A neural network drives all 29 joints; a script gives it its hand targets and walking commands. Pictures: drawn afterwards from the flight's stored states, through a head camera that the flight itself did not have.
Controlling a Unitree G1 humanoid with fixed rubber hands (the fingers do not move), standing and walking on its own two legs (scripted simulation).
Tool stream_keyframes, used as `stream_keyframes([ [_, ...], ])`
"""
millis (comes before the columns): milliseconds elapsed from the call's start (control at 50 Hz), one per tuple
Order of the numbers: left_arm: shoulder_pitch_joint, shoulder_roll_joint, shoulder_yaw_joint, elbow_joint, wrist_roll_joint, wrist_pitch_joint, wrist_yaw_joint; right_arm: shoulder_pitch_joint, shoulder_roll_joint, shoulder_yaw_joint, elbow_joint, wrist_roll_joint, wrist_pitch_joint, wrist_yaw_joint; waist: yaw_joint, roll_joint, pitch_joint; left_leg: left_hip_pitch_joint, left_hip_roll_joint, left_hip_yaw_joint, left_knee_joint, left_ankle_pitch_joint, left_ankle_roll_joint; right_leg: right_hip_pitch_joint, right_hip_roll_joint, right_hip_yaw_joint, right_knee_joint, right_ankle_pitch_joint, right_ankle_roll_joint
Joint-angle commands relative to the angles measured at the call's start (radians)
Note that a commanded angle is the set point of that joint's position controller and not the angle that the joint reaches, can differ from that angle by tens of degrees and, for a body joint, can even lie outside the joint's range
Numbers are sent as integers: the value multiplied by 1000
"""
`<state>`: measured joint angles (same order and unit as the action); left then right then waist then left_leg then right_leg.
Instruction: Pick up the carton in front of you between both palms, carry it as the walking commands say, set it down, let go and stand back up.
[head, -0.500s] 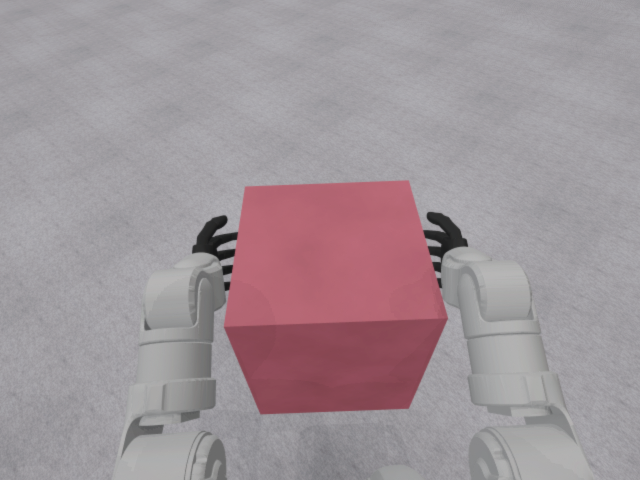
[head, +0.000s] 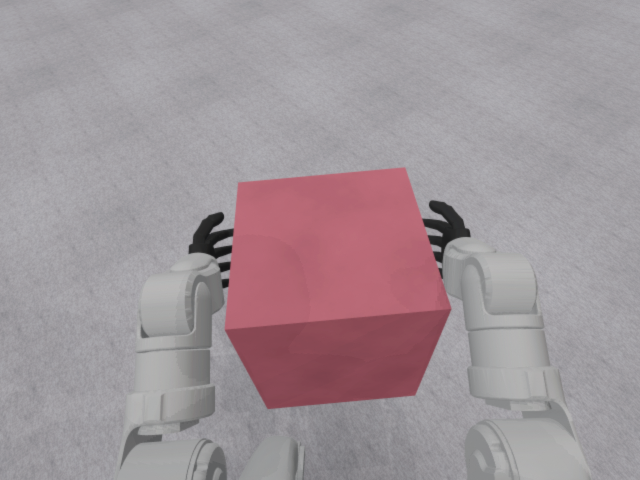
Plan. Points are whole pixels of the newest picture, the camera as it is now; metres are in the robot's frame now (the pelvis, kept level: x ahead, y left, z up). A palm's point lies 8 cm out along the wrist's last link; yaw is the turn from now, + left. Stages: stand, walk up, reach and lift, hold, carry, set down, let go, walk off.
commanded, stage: carry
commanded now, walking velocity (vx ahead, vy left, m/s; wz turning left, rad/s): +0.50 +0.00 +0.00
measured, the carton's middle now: (332, 295) +0.34 +0.03 +0.01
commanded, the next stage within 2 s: none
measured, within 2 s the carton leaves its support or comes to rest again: neither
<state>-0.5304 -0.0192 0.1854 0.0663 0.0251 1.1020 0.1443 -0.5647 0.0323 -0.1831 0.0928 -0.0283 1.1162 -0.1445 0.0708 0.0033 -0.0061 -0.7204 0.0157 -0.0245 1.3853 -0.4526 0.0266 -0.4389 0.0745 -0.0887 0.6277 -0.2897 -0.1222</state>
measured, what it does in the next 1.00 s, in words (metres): walks ahead: left foot, then right foot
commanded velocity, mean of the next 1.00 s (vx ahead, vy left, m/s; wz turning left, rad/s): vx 0.50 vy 0.00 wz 0.00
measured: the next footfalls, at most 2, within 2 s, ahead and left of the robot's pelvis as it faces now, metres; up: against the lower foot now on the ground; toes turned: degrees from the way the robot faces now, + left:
left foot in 0.24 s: +0.38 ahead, +0.11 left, +0.00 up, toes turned +6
right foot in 0.74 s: +0.65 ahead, -0.11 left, +0.00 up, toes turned -11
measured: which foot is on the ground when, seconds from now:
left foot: up 0.00-0.22, down 0.24-0.76, up 0.78-1.00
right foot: down 0.00-0.26, up 0.28-0.72, down 0.74-1.00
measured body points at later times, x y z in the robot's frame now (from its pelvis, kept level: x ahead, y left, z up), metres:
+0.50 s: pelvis +0.33 +0.05 +0.03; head +0.36 +0.06 +0.48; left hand +0.68 +0.17 +0.12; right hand +0.66 -0.13 +0.12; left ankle +0.34 +0.11 -0.72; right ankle +0.34 -0.10 -0.66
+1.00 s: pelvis +0.62 -0.03 +0.03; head +0.61 -0.04 +0.48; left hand +0.89 +0.13 +0.09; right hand +0.89 -0.17 +0.08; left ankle +0.66 +0.12 -0.66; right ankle +0.61 -0.10 -0.72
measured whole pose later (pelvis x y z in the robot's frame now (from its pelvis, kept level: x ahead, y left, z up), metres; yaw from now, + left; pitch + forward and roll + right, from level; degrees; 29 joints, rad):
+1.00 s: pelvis +0.62 -0.03 +0.03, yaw +1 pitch +4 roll +1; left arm -0.10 -0.13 0.10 -0.24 0.11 1.14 0.09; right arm -0.10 0.13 -0.08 -0.26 -0.13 1.16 -0.08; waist 0.02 0.01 -0.13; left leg -0.58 0.11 0.09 0.90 -0.22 -0.02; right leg -0.19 -0.02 -0.22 0.30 -0.18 -0.07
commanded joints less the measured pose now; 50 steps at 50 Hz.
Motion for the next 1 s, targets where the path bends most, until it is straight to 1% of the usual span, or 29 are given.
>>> stream_keyframes([
  [0,-751,-1127,-756,-169,-502,-29,-274,-581,1018,622,-134,292,-52,196,-18,-90,-470,-173,43,14,-146,83,-12,506,-316,422,-152,518,-152],
  [40,-713,-1128,-762,-155,-498,-42,-283,-562,1011,642,-154,272,-68,192,-4,-105,-463,-138,31,50,-308,189,-2,513,-274,327,-141,677,-116],
  [100,-659,-1110,-767,-140,-482,-56,-292,-554,1002,679,-190,266,-84,192,15,-120,-431,-23,-8,105,-583,345,19,513,-223,217,-146,777,-71],
  [120,-644,-1101,-770,-139,-475,-59,-291,-551,994,689,-198,267,-86,194,-3,-123,-416,27,-19,128,-695,393,14,525,-222,187,-172,789,-52],
  [140,-633,-1088,-772,-144,-468,-61,-289,-549,984,700,-213,275,-85,196,-4,-124,-403,102,-34,156,-789,450,14,520,-218,160,-188,795,-32],
  [160,-618,-1070,-770,-146,-458,-61,-284,-556,977,714,-225,288,-81,200,-18,-133,-403,191,-50,174,-866,490,18,521,-223,140,-179,854,-12],
  [200,-593,-1029,-760,-157,-435,-52,-272,-547,961,726,-229,312,-70,210,-76,-137,-469,483,-74,222,-1006,585,31,503,-209,58,-19,940,48],
  [220,-582,-1004,-749,-153,-414,-46,-266,-534,952,725,-220,319,-62,217,-92,-103,-518,688,-31,182,-997,590,39,396,-194,30,119,812,69],
  [240,-575,-978,-736,-145,-392,-36,-263,-518,935,721,-210,325,-51,225,-107,28,-578,911,192,-70,-916,813,75,201,-165,29,295,373,106],
  [260,-533,-980,-721,-105,-380,-17,-258,-507,900,706,-163,321,-42,228,-91,272,-696,1221,444,-478,-908,848,278,-147,-32,63,590,-236,148],
  [280,-526,-956,-706,-105,-365,-5,-256,-459,936,716,-138,339,-35,234,-108,235,-691,1192,398,-530,-982,690,272,-225,-36,114,665,-253,124],
  [300,-551,-987,-707,-115,-368,-1,-256,-498,959,716,-177,356,-33,243,-100,192,-605,1120,357,-439,-1012,673,229,-274,-66,115,648,-209,116],
  [320,-564,-1009,-701,-127,-364,1,-256,-545,995,723,-210,376,-26,251,-96,84,-550,1043,338,-355,-1036,708,192,-264,-102,117,576,-147,115],
  [340,-565,-1029,-696,-134,-357,4,-255,-582,1023,733,-238,393,-20,258,-95,54,-499,962,314,-283,-1064,735,164,-240,-122,105,497,-105,119],
  [380,-512,-1054,-695,-144,-333,13,-250,-573,1053,739,-271,406,-5,269,-93,61,-490,907,289,-197,-1104,710,131,-169,-132,80,373,-71,131],
  [480,-333,-1069,-707,-181,-259,34,-244,-395,1046,728,-292,376,38,310,-90,144,-436,894,241,-47,-1133,718,112,-181,-123,-8,161,18,156],
  [560,-268,-1069,-750,-247,-253,53,-262,-267,1028,729,-302,340,52,332,-92,177,-324,829,211,31,-1164,685,99,-172,-131,-58,9,143,157],
  [660,-168,-1045,-785,-290,-280,75,-301,-114,1007,745,-319,291,56,328,-96,172,-235,793,212,86,-1130,698,73,-68,-119,-101,-144,235,124],
  [700,-92,-1049,-778,-294,-294,82,-317,-62,1011,749,-334,286,61,326,-72,127,-266,698,187,151,-970,716,42,158,-76,-165,-221,212,107],
  [720,-57,-1047,-770,-289,-292,84,-324,-27,1007,752,-338,281,63,325,-66,85,-314,583,155,187,-829,681,14,353,-88,-145,-205,158,97],
  [740,-27,-1028,-761,-284,-288,86,-328,-35,990,756,-353,281,66,325,-49,-65,-364,435,109,212,-572,422,-25,496,-282,130,-262,59,65],
  [760,-43,-1016,-754,-259,-284,79,-332,-67,999,774,-382,289,75,324,-52,-312,-420,115,-19,171,-319,92,-58,724,-505,549,-356,-35,-72],
  [780,-37,-1047,-755,-271,-298,73,-335,-94,999,785,-399,301,73,326,-54,-291,-390,15,-1,69,-167,-34,-33,676,-519,613,-399,38,-105],
  [800,-60,-1067,-764,-304,-310,67,-338,-116,1025,798,-410,313,65,328,-55,-215,-372,-1,51,35,-119,-10,-8,617,-488,515,-388,115,-91],
  [820,-82,-1090,-775,-327,-321,61,-340,-123,1043,805,-421,321,55,328,-57,-123,-363,13,89,23,-125,48,1,551,-467,423,-390,140,-72],
  [840,-94,-1099,-784,-343,-327,57,-340,-114,1064,812,-417,327,48,327,-61,-61,-345,48,123,13,-186,107,-1,471,-443,341,-423,108,-43],
  [860,-94,-1100,-792,-355,-334,53,-340,-94,1076,817,-418,328,42,325,-65,-61,-342,91,130,24,-245,151,-6,416,-420,269,-451,64,-17],
  [900,-54,-1090,-798,-362,-336,50,-342,-38,1079,817,-409,312,33,319,-64,-99,-327,120,120,66,-357,202,-26,384,-386,168,-485,44,-3],
  [980,-3,-1046,-796,-370,-327,51,-347,23,1052,816,-402,289,28,309,-61,-105,-267,74,112,125,-590,299,-60,426,-356,81,-516,120,-10],
])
